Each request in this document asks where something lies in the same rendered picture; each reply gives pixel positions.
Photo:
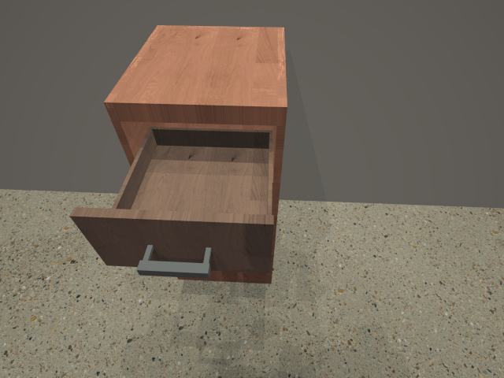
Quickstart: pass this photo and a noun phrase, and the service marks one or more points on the handle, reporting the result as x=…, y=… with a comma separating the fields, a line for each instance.
x=147, y=267

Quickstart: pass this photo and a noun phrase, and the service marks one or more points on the cabinet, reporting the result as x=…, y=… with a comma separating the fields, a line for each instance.
x=206, y=77

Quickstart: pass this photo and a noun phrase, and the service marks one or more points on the drawer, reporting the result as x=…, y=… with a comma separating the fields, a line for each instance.
x=189, y=189

